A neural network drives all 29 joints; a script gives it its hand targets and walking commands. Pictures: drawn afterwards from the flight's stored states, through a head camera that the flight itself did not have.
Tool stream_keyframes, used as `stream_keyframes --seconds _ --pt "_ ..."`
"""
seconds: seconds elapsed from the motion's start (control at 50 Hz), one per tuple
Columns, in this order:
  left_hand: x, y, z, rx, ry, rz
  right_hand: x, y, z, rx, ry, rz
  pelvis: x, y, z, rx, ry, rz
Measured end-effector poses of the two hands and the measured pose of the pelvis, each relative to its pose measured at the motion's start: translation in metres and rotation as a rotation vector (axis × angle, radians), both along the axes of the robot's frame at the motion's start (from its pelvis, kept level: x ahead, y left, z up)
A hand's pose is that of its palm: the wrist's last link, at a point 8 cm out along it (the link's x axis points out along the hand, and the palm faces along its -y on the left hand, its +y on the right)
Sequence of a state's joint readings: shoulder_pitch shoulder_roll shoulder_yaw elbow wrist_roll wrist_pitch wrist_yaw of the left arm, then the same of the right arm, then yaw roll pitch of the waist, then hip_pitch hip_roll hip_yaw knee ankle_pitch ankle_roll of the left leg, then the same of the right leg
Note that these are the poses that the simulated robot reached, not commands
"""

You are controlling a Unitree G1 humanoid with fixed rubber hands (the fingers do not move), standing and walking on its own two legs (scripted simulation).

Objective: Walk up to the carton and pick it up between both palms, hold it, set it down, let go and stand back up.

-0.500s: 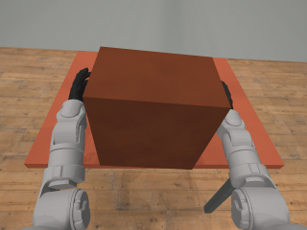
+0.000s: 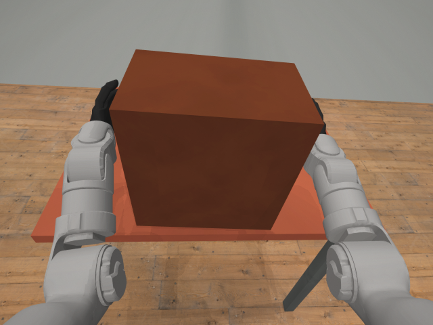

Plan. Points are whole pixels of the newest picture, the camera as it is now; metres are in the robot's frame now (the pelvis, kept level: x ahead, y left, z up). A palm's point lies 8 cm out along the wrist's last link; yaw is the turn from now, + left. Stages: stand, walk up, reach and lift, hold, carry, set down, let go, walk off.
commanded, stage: reach and lift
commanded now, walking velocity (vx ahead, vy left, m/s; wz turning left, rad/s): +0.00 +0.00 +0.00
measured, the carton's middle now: (210, 149) +0.40 +0.01 +0.14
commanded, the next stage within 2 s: hold in 1.72 s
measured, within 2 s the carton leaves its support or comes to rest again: neither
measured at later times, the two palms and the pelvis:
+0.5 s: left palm (105, 107) +0.38 +0.19 +0.24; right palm (332, 118) +0.38 -0.19 +0.24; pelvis +0.00 +0.00 +0.00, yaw -1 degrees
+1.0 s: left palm (102, 84) +0.38 +0.19 +0.28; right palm (347, 95) +0.37 -0.20 +0.28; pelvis +0.00 +0.00 +0.00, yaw -2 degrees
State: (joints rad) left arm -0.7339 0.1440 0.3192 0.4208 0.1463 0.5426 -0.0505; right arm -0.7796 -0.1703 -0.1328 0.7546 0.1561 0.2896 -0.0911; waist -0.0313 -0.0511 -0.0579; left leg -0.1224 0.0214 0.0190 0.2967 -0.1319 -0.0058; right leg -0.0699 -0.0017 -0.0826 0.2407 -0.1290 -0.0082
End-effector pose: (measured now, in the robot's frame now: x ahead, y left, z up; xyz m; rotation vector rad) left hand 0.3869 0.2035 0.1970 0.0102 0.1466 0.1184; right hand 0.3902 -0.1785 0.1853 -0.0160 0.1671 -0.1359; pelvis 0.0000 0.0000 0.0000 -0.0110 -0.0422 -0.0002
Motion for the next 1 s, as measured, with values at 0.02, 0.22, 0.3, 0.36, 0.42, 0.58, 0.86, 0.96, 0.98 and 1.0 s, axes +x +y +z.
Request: stream_keyframes --seconds 0.02,0.22,0.3,0.36,0.42,0.58,0.86,0.96,0.98,1.0 --pt "0.000 0.000 0.002 0.003 -0.005 -0.002 0.000 0.000 0.002 0.003 -0.005 -0.002 0.001 0.001 0.000 0.000 -0.002 0.001" --pt "-0.001 -0.010 0.021 0.011 -0.020 -0.015 -0.007 -0.010 0.019 0.005 -0.021 -0.016 0.005 0.005 -0.001 -0.002 -0.030 -0.010" --pt "-0.004 -0.011 0.023 0.003 -0.018 -0.015 -0.009 -0.011 0.025 -0.004 -0.019 -0.015 0.004 0.004 -0.001 -0.003 -0.031 -0.015" --pt "-0.006 -0.012 0.027 -0.003 -0.024 -0.013 -0.010 -0.012 0.032 -0.005 -0.025 -0.013 0.003 0.003 -0.001 -0.003 -0.027 -0.017" --pt "-0.009 -0.012 0.033 -0.007 -0.034 -0.009 -0.011 -0.012 0.041 -0.001 -0.035 -0.011 0.002 0.001 -0.001 -0.003 -0.021 -0.017" --pt "-0.011 -0.014 0.049 -0.011 -0.027 -0.006 -0.013 -0.014 0.057 0.004 -0.028 -0.010 0.000 -0.001 0.000 -0.002 -0.017 -0.017" --pt "-0.011 -0.017 0.079 -0.020 -0.037 -0.022 -0.018 -0.017 0.091 -0.003 -0.037 -0.026 0.001 0.000 -0.001 -0.005 -0.009 -0.025" --pt "-0.009 -0.017 0.080 -0.017 -0.008 -0.026 -0.017 -0.018 0.097 -0.012 -0.008 -0.027 0.000 0.001 -0.001 -0.005 -0.008 -0.029" --pt "-0.008 -0.017 0.080 -0.014 -0.005 -0.027 -0.016 -0.018 0.098 -0.014 -0.005 -0.026 0.000 0.001 -0.001 -0.005 -0.006 -0.029" --pt "-0.008 -0.017 0.081 -0.010 -0.004 -0.027 -0.016 -0.017 0.098 -0.014 -0.003 -0.025 0.000 0.001 -0.001 -0.006 -0.003 -0.029"
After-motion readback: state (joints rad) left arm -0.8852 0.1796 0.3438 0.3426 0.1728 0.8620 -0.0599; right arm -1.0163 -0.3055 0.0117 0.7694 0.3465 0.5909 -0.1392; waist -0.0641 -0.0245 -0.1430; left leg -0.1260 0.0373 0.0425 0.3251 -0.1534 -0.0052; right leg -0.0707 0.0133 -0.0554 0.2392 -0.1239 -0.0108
